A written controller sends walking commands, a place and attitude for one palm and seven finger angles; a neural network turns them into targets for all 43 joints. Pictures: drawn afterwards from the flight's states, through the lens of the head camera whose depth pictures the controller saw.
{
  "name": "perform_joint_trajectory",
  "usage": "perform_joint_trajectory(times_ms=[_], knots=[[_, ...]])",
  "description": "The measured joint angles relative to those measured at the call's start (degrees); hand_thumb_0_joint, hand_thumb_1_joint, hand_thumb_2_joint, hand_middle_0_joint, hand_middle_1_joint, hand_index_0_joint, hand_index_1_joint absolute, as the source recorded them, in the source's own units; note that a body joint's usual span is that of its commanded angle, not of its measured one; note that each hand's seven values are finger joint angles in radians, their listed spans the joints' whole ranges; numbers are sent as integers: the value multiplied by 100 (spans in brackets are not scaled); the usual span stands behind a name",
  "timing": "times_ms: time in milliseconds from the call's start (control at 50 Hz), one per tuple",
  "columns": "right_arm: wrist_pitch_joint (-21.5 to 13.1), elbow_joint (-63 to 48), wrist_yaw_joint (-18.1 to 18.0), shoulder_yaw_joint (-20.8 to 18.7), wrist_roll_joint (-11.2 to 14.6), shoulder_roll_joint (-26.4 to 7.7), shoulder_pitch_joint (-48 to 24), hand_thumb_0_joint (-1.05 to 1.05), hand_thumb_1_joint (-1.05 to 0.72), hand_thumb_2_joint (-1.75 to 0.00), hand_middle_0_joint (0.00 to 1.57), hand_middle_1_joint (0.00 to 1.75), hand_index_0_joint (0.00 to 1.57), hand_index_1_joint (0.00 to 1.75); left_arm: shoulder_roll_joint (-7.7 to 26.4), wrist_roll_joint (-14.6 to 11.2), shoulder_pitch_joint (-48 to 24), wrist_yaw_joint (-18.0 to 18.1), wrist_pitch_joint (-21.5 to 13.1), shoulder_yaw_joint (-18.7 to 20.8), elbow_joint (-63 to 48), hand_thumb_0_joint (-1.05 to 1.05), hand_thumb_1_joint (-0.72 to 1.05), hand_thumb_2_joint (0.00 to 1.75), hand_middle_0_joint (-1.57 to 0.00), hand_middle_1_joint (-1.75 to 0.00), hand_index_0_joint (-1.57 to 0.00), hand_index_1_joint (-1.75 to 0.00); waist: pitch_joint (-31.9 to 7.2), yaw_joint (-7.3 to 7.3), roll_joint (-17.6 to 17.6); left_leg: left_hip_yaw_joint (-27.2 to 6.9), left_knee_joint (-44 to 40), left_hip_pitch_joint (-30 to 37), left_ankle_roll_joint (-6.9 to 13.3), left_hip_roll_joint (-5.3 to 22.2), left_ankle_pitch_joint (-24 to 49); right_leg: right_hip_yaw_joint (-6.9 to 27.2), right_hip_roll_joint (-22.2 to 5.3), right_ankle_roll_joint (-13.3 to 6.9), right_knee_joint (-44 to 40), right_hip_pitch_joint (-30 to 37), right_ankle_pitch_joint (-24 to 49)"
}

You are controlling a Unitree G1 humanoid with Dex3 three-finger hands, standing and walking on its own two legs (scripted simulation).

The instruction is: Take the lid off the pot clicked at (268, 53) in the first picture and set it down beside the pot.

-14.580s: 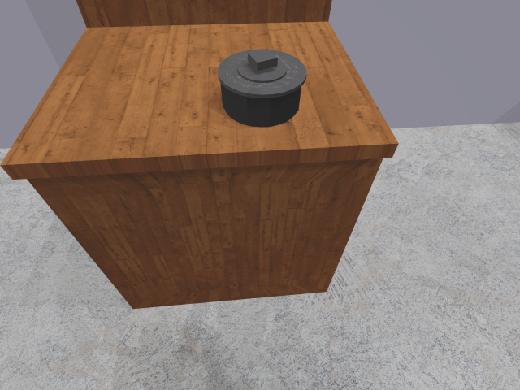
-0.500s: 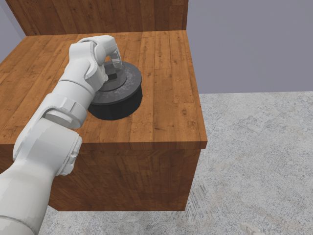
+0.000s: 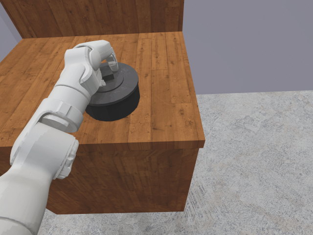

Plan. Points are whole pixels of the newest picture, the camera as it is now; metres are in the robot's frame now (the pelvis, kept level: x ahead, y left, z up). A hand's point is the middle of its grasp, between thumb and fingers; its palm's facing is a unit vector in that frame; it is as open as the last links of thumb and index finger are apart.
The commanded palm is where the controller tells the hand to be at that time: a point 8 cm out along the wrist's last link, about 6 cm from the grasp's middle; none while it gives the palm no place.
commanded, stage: close the fingers and squeeze the knob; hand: left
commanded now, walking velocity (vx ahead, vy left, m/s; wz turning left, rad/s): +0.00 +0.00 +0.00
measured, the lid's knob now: (103, 74) +0.51 +0.14 +0.16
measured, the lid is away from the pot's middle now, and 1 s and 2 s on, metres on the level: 0.00 0.00 0.01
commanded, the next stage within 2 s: lift the lid straight up in 1.26 s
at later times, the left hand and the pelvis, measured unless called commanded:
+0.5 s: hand (101, 74) +0.47 +0.14 +0.18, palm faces -0.34 -0.08 -0.94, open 8.2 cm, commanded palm +0.46 +0.14 +0.24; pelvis +0.00 +0.00 +0.00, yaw +0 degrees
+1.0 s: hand (103, 73) +0.48 +0.13 +0.18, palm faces -0.37 -0.08 -0.93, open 7.4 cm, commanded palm +0.47 +0.13 +0.24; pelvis +0.01 +0.00 +0.00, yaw +0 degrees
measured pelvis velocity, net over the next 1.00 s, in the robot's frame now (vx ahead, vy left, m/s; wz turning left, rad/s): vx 0.01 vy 0.00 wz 0.01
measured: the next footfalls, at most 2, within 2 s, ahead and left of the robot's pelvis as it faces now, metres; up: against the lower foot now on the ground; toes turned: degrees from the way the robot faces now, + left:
none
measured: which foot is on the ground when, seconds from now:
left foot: down 0.00-1.00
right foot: down 0.00-1.00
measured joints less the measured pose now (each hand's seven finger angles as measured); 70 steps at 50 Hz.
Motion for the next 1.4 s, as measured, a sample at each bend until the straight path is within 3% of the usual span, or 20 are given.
perform_joint_trajectory(times_ms=[160,460,740,1400], knots=[[-61,34,-36,-26,-9,-9,12,1,-90,-90,20,30,20,30,-10,9,-102,-20,-20,-25,160,0,-12,119,-62,-59,-64,-60,31,-42,-29,-4,10,-48,6,-4,11,-3,-3,3,3,-43,14],[-138,74,-23,-57,-35,10,61,1,-90,-90,20,30,20,30,-18,17,-152,-1,-45,-35,202,0,7,105,-58,-84,-62,-86,-6,-47,-11,-5,-17,-89,10,-12,12,-2,-10,10,-30,-80,16],[-102,104,-26,-48,-32,12,-6,1,-90,-90,20,30,20,30,-119,42,-305,-40,49,-177,355,0,16,92,-57,-90,-68,-96,-19,-20,-25,-36,-14,-118,-4,-14,-6,-31,-9,-4,-29,-99,-11],[-67,68,-52,-46,-39,5,-48,1,-90,-90,20,30,20,30,-41,25,-95,-49,-11,-45,161,2,19,92,-54,-90,-74,-97,-29,-28,-8,-26,-16,-63,-27,16,-21,-13,23,-29,-27,-56,-18]])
